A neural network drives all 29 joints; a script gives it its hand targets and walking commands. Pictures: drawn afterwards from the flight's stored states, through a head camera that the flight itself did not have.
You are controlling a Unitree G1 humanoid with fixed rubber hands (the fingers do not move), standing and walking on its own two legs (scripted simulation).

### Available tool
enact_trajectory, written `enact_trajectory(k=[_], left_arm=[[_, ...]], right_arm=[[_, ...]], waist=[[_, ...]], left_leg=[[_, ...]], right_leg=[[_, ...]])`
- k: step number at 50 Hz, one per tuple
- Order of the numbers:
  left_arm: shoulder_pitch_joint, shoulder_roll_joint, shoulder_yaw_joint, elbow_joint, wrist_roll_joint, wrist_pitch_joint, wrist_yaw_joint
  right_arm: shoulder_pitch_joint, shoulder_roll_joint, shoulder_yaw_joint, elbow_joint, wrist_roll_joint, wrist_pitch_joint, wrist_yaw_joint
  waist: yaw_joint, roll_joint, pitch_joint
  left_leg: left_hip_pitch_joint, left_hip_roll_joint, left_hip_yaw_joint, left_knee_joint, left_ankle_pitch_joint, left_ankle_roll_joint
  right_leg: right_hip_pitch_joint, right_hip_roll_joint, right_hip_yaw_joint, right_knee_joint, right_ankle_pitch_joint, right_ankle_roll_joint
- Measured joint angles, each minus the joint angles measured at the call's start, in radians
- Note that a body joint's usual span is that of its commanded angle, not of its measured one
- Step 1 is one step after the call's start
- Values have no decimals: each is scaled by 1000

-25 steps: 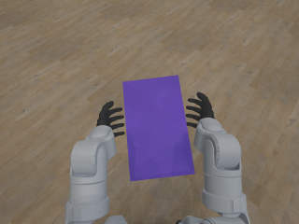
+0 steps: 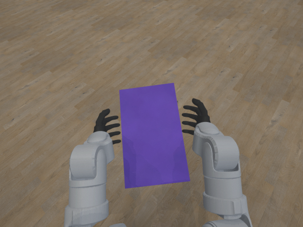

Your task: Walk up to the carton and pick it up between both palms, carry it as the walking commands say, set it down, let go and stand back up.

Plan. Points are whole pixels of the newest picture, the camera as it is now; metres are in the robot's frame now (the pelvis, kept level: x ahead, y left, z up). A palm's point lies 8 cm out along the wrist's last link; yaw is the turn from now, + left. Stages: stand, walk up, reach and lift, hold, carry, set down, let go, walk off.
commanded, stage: carry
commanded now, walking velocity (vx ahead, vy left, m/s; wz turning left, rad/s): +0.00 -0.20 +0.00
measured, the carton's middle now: (153, 138) +0.36 +0.03 -0.03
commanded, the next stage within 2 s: none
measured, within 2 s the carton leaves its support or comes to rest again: neither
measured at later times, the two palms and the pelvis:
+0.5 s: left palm (160, 163) +0.23 +0.00 +0.08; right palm (270, 154) +0.26 -0.24 +0.08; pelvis -0.05 -0.13 +0.01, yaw +1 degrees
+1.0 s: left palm (228, 191) +0.18 -0.13 +0.09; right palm out of the picture +0.16 -0.37 +0.09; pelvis -0.13 -0.21 +0.00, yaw -2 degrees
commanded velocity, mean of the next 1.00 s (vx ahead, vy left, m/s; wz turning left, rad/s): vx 0.00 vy -0.02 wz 0.00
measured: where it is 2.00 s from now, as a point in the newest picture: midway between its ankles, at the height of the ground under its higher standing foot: outside the picture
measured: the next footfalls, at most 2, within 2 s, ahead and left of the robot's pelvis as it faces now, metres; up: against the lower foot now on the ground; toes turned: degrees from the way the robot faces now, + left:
left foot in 0.30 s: -0.01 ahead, +0.01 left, +0.00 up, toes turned +12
left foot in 0.84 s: -0.09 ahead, -0.02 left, +0.00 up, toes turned +3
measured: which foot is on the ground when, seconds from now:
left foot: up 0.00-0.28, down 0.30-0.52, up 0.54-0.82, down 0.84-0.94, up 0.96-1.00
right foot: down 0.00-0.82, up 0.84-0.90, down 0.92-1.00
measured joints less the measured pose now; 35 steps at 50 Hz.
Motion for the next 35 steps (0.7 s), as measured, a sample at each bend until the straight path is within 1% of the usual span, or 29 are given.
enact_trajectory(k=[1, 2, 3, 4, 5, 6, 7, 10, 12, 14, 15, 16, 17, 18, 19, 20, 21, 22, 23, 25, 26, 27, 29, 32, 33, 35], left_arm=[[-5, -2, -10, 9, -8, -7, -5], [-10, -4, -25, 18, -18, -7, -9], [-13, -4, -42, 26, -25, -1, -15], [-14, -4, -55, 37, -25, 4, -18], [-14, -4, -59, 48, -22, 10, -21], [-14, -4, -59, 55, -17, 18, -23], [-14, -4, -58, 58, -9, 25, -23], [-13, -4, -58, 45, 15, 26, -17], [-21, -6, -57, 39, 27, 19, -13], [-32, -10, -53, 35, 37, 14, -6], [-35, -10, -47, 34, 45, 10, -2], [-35, -11, -36, 36, 51, 2, 0], [-30, -9, -27, 39, 58, -2, 4], [-19, -5, -17, 43, 62, -2, 3], [-5, -1, -7, 48, 61, -1, -4], [9, 3, -4, 55, 56, 2, -8], [19, 6, -6, 65, 53, 5, -9], [26, 8, -8, 72, 51, 10, -10], [29, 8, -12, 77, 44, 15, -9], [22, 7, -19, 76, 25, 29, -12], [14, 4, -22, 75, 17, 31, -15], [5, 2, -24, 75, 11, 32, -19], [-8, -2, -21, 71, 7, 30, -23], [-8, -2, -14, 50, 11, 22, -21], [-9, -2, -13, 47, 16, 21, -20], [-18, -5, -11, 49, 22, 25, -18]], right_arm=[[2, -1, -10, -5, -10, -8, -7], [11, -4, -21, -8, -22, -13, -12], [22, -8, -32, -8, -32, -17, -18], [31, -10, -42, -7, -35, -14, -17], [35, -11, -48, -2, -34, -8, -15], [32, -10, -53, 7, -32, 0, -16], [25, -8, -57, 17, -26, 6, -17], [5, -1, -66, 9, -1, 17, -17], [-2, 1, -72, -2, 9, 10, -14], [-5, 2, -76, -9, 22, 1, -10], [-3, 2, -72, -8, 29, -7, -5], [1, 1, -62, 0, 41, -14, 7], [4, 0, -48, 12, 46, -14, 13], [3, 0, -36, 27, 51, -9, 16], [2, 0, -26, 45, 48, -3, 17], [2, 0, -18, 62, 43, 4, 19], [2, 0, -14, 77, 36, 10, 20], [1, 1, -10, 91, 26, 14, 20], [5, -1, -8, 99, 18, 16, 18], [18, -6, -12, 83, 11, 22, 7], [25, -8, -16, 69, 5, 23, 3], [28, -9, -18, 57, -2, 23, -2], [23, -7, -19, 42, -15, 22, -12], [-7, 3, -16, 40, -23, 24, -19], [-21, 8, -19, 47, -27, 24, -21], [-47, 18, -35, 57, -36, 25, -25]], waist=[[-2, 15, 9], [-5, 4, 12], [-11, -18, 13], [-17, -43, 11], [-25, -67, 8], [-35, -86, 6], [-48, -97, 6], [-92, -96, 13], [-116, -78, 15], [-129, -60, 11], [-132, -62, 8], [-132, -92, 12], [-127, -112, 9], [-121, -115, 3], [-113, -105, -4], [-106, -88, -14], [-93, -68, -22], [-75, -52, -24], [-64, -37, -23], [-50, -26, -20], [-45, -31, -21], [-41, -41, -23], [-35, -70, -27], [-42, -108, -28], [-50, -114, -26], [-71, -110, -16]], left_leg=[[-16, 9, -24, 50, -61, 16], [-38, -12, -37, 121, -166, 27], [-60, -42, -35, 194, -248, 33], [-79, -74, -22, 254, -295, 36], [-94, -101, -6, 304, -308, 42], [-102, -123, 11, 339, -300, 44], [-105, -139, 25, 354, -282, 44], [-83, -170, 45, 301, -217, 46], [-48, -181, 52, 214, -178, 50], [13, -185, 57, 68, -106, 62], [43, -188, 58, -3, -78, 88], [55, -202, 67, -30, -61, 120], [62, -212, 76, -45, -48, 139], [66, -210, 82, -53, -39, 146], [69, -200, 85, -57, -34, 143], [69, -188, 83, -56, -32, 136], [69, -175, 82, -52, -33, 127], [75, -161, 85, -46, -37, 117], [82, -149, 81, -41, -38, 107], [86, -141, 55, -33, -49, 94], [81, -143, 42, -23, -79, 89], [73, -147, 30, -10, -114, 89], [53, -159, 7, 37, -173, 90], [32, -188, -24, 104, -189, 89], [30, -196, -30, 119, -185, 88], [29, -207, -40, 144, -168, 87]], right_leg=[[5, 15, -22, 9, 0, -7], [4, 12, -35, 22, -5, -15], [3, 1, -44, 25, -8, -24], [2, -10, -48, 18, -5, -32], [-2, -16, -45, 5, 19, -23], [-3, -16, -42, -10, 32, -27], [-5, -10, -41, -25, 39, -41], [-21, 25, -53, -41, 55, -81], [-36, 52, -72, -35, 60, -98], [-56, 79, -92, -17, 58, -112], [-67, 86, -97, -3, 54, -119], [-72, 73, -91, 9, 66, -120], [-76, 59, -89, 18, 74, -97], [-80, 53, -87, 37, 28, -75], [-81, 51, -81, 54, -20, -58], [-74, 49, -67, 52, -38, -47], [-58, 42, -76, 25, -3, -41], [-40, 41, -98, -8, 74, -48], [-24, 52, -108, -23, 94, -75], [-4, 64, -126, -32, 72, -126], [-3, 63, -134, -31, 62, -142], [-5, 61, -141, -32, 58, -153], [-13, 57, -141, -49, 77, -154], [-20, 58, -118, -110, 122, -181], [-19, 58, -111, -132, 141, -189], [-12, 58, -103, -174, 175, -187]])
